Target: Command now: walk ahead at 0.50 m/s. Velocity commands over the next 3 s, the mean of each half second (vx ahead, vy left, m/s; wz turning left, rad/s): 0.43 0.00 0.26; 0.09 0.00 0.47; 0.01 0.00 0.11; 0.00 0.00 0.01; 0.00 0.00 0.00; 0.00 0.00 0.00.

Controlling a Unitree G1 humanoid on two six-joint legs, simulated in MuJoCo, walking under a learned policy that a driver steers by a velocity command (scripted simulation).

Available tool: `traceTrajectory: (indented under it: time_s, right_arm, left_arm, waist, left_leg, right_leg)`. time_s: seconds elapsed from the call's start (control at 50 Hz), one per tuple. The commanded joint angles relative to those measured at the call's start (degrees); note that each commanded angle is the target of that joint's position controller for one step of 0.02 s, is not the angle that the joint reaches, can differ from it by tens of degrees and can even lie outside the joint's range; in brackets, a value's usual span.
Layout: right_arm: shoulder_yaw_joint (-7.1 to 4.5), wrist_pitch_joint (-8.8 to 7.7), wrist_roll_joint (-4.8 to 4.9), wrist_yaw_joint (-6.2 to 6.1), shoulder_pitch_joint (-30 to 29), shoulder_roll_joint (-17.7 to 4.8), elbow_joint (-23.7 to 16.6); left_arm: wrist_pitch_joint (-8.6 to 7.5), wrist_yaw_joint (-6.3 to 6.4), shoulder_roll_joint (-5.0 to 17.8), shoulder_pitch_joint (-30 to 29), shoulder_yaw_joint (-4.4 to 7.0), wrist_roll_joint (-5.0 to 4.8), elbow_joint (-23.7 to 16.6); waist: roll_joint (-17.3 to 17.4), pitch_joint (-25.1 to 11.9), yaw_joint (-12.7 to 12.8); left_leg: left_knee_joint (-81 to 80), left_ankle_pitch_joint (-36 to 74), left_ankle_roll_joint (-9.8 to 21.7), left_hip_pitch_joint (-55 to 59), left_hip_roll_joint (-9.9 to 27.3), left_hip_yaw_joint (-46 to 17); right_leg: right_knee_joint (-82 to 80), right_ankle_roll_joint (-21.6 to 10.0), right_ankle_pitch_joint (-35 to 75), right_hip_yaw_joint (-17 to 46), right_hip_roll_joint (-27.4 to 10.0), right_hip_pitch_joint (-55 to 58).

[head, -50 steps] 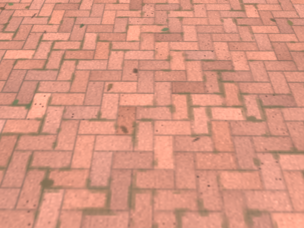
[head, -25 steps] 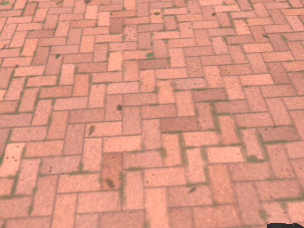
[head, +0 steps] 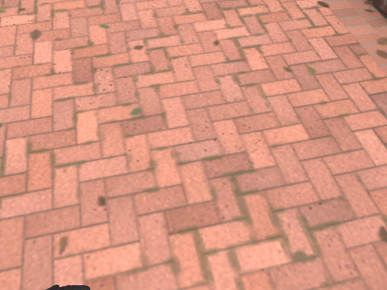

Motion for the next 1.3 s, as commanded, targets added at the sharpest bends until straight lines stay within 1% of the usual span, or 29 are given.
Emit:
traceTrajectory:
  time_s: [0.02, 0.06, 0.1, 0.12, 0.14, 0.16, 0.18, 0.24, 0.36, 0.46, 0.54, 0.58, 0.6, 0.62, 0.64, 0.66, 0.7, 0.76, 0.84, 0.96, 1.02, 1.04, 1.06, 1.08, 1.12, 1.16, 1.2, 1.26, 1.3]
  right_arm:
    - [-2.56, 0.35, 0.38, -0.55, 1.94, -10.23, -1.05]
    - [-2.90, 0.97, 0.39, -0.86, 1.35, -11.03, -0.59]
    - [-2.51, 1.48, 0.31, -1.07, 0.10, -10.40, -0.76]
    - [-1.22, 1.33, -0.91, -1.11, 0.01, -7.60, -2.23]
    - [0.94, 0.18, -0.70, -0.64, 7.96, -0.46, -2.88]
    - [-0.46, -0.71, 0.59, -0.38, 4.79, -6.63, -1.70]
    - [-1.52, -1.18, 1.85, -0.21, -0.77, -9.69, -3.50]
    - [-1.97, -0.08, 0.76, -0.64, -3.73, -7.75, -3.81]
    - [-1.83, 2.49, -0.10, -0.90, -5.32, -4.04, -5.32]
    - [-1.21, 2.15, -0.55, 1.36, -13.21, -2.23, -9.00]
    - [-2.60, 2.86, -0.97, 2.69, -12.54, -5.29, -11.22]
    - [-4.41, 2.62, -0.97, 2.61, -4.08, -8.41, -9.56]
    - [-5.92, 2.51, -1.08, 1.38, -0.01, -12.72, -9.08]
    - [-6.43, 2.96, -1.28, 0.04, -1.32, -17.73, -10.23]
    - [-5.65, 2.59, -2.09, 0.56, -1.63, -16.34, -12.63]
    - [-5.15, 2.52, -1.60, 0.92, -4.81, -13.34, -14.01]
    - [-4.03, 2.96, 0.11, 0.22, -10.13, -9.40, -14.29]
    - [-4.02, 3.91, -1.37, -0.78, -12.51, -9.34, -15.39]
    - [-4.62, 4.65, -1.04, -2.14, -12.09, -10.70, -15.94]
    - [-3.52, 5.74, -1.70, -1.98, -12.28, -8.73, -15.31]
    - [-2.45, 6.20, -1.22, -1.81, -12.55, -7.13, -14.65]
    - [-2.02, 6.09, -1.20, -1.78, -10.10, -5.96, -13.70]
    - [-1.45, 5.73, -1.98, -1.73, -7.53, -4.01, -13.51]
    - [-1.91, 5.23, -1.45, -1.59, -8.72, -4.74, -14.90]
    - [-2.83, 4.88, -1.89, -1.61, -12.11, -7.62, -14.30]
    - [-2.29, 5.53, -2.30, -1.55, -11.92, -4.93, -13.22]
    - [-1.55, 5.64, -2.08, -1.19, -11.82, -2.60, -12.45]
    - [-2.38, 5.99, -1.51, -1.51, -12.38, -7.05, -11.83]
    - [-2.01, 5.91, -1.72, -1.31, -10.92, -4.67, -10.85]
  left_arm:
    - [-1.36, -0.89, 4.12, -6.95, 0.90, -0.29, -5.90]
    - [-1.57, -1.22, 5.40, -4.98, 1.39, -0.16, -5.65]
    - [-1.67, -0.67, 9.04, 6.99, 3.40, 0.31, -2.24]
    - [-1.57, 0.01, 13.09, 17.58, 4.65, 1.04, -0.46]
    - [-1.18, 0.02, 17.21, 20.36, 5.52, 1.04, 0.68]
    - [-0.96, 0.14, 11.26, 21.08, 4.15, 0.43, 0.45]
    - [-1.03, 0.43, 9.26, 17.20, 3.36, 0.47, 0.26]
    - [-1.80, 0.34, 5.20, 8.65, 2.18, 1.38, 0.24]
    - [-2.82, 1.11, 7.16, 5.66, 3.12, 1.83, 2.75]
    - [-0.83, 2.97, 9.47, 7.48, 3.62, 0.96, 4.19]
    - [1.29, 3.70, 11.30, 6.28, 4.53, -0.88, 4.47]
    - [2.32, 4.15, 10.85, 4.76, 4.56, -1.39, 3.80]
    - [2.25, 3.91, 9.63, 7.69, 4.05, -0.19, 3.72]
    - [1.90, 3.06, 3.25, 12.71, 2.11, 3.58, 2.22]
    - [1.31, 2.07, 5.64, 14.23, 1.76, 2.01, 2.14]
    - [1.31, 1.71, 9.02, 9.22, 2.65, -0.10, 1.67]
    - [2.14, 2.82, 8.48, 4.46, 2.73, 0.60, 1.12]
    - [3.52, 3.41, 7.83, 5.34, 2.91, 1.10, 0.83]
    - [3.98, 3.71, 6.18, 5.45, 2.31, 1.03, 1.42]
    - [3.84, 3.13, 6.30, 3.20, 2.20, 0.69, 0.58]
    - [2.79, 2.14, 5.31, 6.13, 2.09, 0.83, 1.47]
    - [2.53, 1.87, 6.36, 6.48, 2.21, 1.60, 1.42]
    - [2.43, 1.97, 10.33, 6.84, 2.79, 2.83, 0.74]
    - [2.59, 1.94, 11.10, 4.73, 2.89, 3.55, 1.55]
    - [2.04, 2.15, 7.51, 0.41, 1.98, 2.75, -0.02]
    - [1.81, 2.39, 8.07, -0.23, 1.95, 1.18, 0.43]
    - [1.93, 2.24, 6.72, 2.01, 1.36, 1.03, 1.66]
    - [1.19, 1.24, 6.63, 7.70, 1.12, 1.61, 2.42]
    - [1.35, 1.24, 6.87, 4.61, 1.07, 1.27, 2.49]
  waist:
    - [6.10, 2.48, 0.40]
    - [6.87, 1.15, 2.29]
    - [6.17, -6.44, 8.75]
    - [1.10, -15.26, 12.82]
    - [-14.15, -22.84, 9.28]
    - [-9.04, -22.06, 12.15]
    - [-6.13, -12.85, 11.88]
    - [-3.14, -3.50, 6.57]
    - [-1.31, 0.98, 3.57]
    - [-1.12, -0.47, 6.70]
    - [-2.44, -1.95, 4.88]
    - [-0.64, -5.85, 0.38]
    - [6.35, -9.21, -0.90]
    - [20.42, -13.67, 5.03]
    - [16.28, -25.65, 3.30]
    - [8.70, -22.04, 1.55]
    - [2.52, -11.33, 3.69]
    - [6.66, -8.39, 6.46]
    - [7.46, -10.76, 5.76]
    - [10.81, -7.87, 3.67]
    - [10.45, -7.07, 5.62]
    - [8.44, -6.42, 5.39]
    - [-0.95, -6.67, 3.32]
    - [-11.87, -3.62, 1.43]
    - [-8.52, -3.10, 3.16]
    - [-7.66, -2.99, 3.31]
    - [-6.39, -3.02, 3.28]
    - [-0.35, -4.33, 7.04]
    - [0.06, -3.89, 4.85]
  left_leg:
    - [-1.35, 19.82, 8.03, 0.75, 17.12, -7.79]
    - [2.30, 26.57, 6.94, 3.50, 18.02, -7.95]
    - [16.64, 39.58, 4.60, 0.02, 14.16, -5.25]
    - [33.30, 26.24, 2.57, -11.46, 10.79, -3.38]
    - [53.31, -13.15, -1.06, -34.32, 0.67, -2.17]
    - [60.22, -18.78, -0.83, -40.62, 2.57, -9.49]
    - [61.27, -14.01, -0.38, -43.94, 5.14, -9.01]
    - [54.53, -3.17, -1.27, -37.31, 10.71, -7.79]
    - [43.54, 6.95, -3.92, -36.43, 10.40, -6.71]
    - [26.22, 19.30, -3.27, -30.51, 7.96, -0.76]
    - [22.59, 10.08, -0.17, -29.03, 5.99, 0.81]
    - [16.40, 11.72, 2.66, -18.47, 2.05, 2.86]
    - [13.22, 32.20, 5.36, -7.33, 5.01, -3.84]
    - [19.07, 61.91, 14.14, 8.50, 18.70, -23.03]
    - [13.34, 48.95, 23.29, 14.19, 25.68, -39.78]
    - [10.63, 38.85, 20.86, 10.45, 22.70, -34.51]
    - [7.80, 24.30, 14.89, -2.60, 17.58, -26.36]
    - [5.22, 20.84, 12.54, -14.00, 13.46, -22.59]
    - [5.78, 17.31, 11.72, -15.23, 12.40, -21.02]
    - [5.59, 1.86, 9.97, -17.84, 11.72, -23.18]
    - [8.96, 1.71, 7.37, -18.15, 10.48, -23.23]
    - [10.85, -0.31, 4.66, -19.92, 8.44, -21.59]
    - [19.61, -7.28, 1.04, -23.54, 3.13, -16.07]
    - [22.05, -11.65, -1.37, -24.61, -1.33, -8.38]
    - [26.63, -8.44, -3.42, -19.88, 1.29, -7.68]
    - [22.98, -3.72, -4.40, -17.24, 2.47, -6.76]
    - [15.53, 3.27, -4.19, -12.53, 2.83, -6.04]
    - [16.81, 13.78, -1.76, -8.34, 5.06, -8.57]
    - [15.37, 10.16, -1.36, -10.93, 4.67, -8.76]
  right_leg:
    - [-3.57, -1.54, -1.53, -0.81, 1.44, 0.59]
    - [-5.06, -3.15, -5.84, -1.53, 2.50, 4.20]
    - [-7.20, -6.09, -5.37, -3.57, 4.68, 23.07]
    - [-4.47, -9.76, -2.74, 6.38, -4.90, 41.20]
    - [-9.29, -18.73, -13.20, 32.22, -18.43, 60.28]
    - [-13.84, -17.97, -21.90, 37.02, -18.12, 58.59]
    - [-15.43, -15.21, -21.13, 28.06, -16.37, 51.09]
    - [-21.38, -12.08, -10.81, 12.65, -10.61, 32.75]
    - [-24.41, -11.74, 14.42, -3.60, -8.81, 26.09]
    - [-21.10, -9.77, 19.63, -11.39, -7.57, 29.42]
    - [-12.18, -8.04, 25.41, -11.34, -10.50, 36.04]
    - [2.26, -5.20, 27.24, -12.96, -7.62, 34.81]
    - [15.90, -1.38, 13.66, -13.79, -3.14, 27.30]
    - [35.60, 2.91, -39.26, -12.40, 5.99, 7.79]
    - [47.11, 3.50, -45.60, 0.97, 9.79, 1.39]
    - [47.48, 2.35, -40.27, 4.09, 6.84, -1.54]
    - [39.58, 2.03, -31.82, 3.47, 3.19, -2.31]
    - [29.23, 2.32, -27.90, 2.54, 3.84, 5.66]
    - [19.84, 4.03, -23.64, 2.38, 4.40, 8.90]
    - [10.34, 3.48, -22.14, 1.25, 3.83, 13.68]
    - [-4.74, 0.95, -15.60, -0.79, 4.56, 21.54]
    - [-9.56, -0.61, -11.71, 1.18, 2.20, 25.23]
    - [-12.93, -4.21, -5.76, 10.77, -7.42, 28.34]
    - [-15.89, -11.22, -5.59, 18.76, -13.14, 21.48]
    - [-16.45, -11.33, -9.27, 16.71, -10.90, 18.87]
    - [-14.36, -8.72, -8.07, 12.43, -7.80, 20.36]
    - [-11.95, -6.17, -5.53, 8.59, -4.45, 21.01]
    - [-10.58, -2.68, -9.60, 5.37, -0.13, 20.09]
    - [-8.67, -1.82, -12.12, 3.00, 0.82, 21.99]
Next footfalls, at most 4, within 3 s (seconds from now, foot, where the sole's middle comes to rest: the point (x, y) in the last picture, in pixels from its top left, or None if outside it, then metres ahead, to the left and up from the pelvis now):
0.12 right None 0.25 -0.14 -0.78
0.60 left None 0.40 0.12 -0.78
1.04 right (220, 280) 0.50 -0.12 -0.78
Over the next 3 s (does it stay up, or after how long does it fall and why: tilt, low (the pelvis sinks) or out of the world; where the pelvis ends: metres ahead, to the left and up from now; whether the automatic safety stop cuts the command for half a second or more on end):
stays up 0.42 -0.03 -0.01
